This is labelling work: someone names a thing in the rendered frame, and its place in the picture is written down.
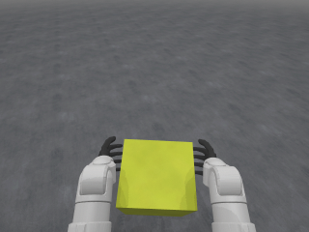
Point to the robot right forearm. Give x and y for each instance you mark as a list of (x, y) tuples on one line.
[(229, 209)]

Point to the left robot hand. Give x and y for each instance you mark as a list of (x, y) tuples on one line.
[(106, 148)]

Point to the right robot hand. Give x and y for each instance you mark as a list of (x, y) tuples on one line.
[(208, 151)]

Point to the robot left forearm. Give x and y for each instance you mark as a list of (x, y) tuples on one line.
[(93, 197)]

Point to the carton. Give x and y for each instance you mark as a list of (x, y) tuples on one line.
[(157, 178)]

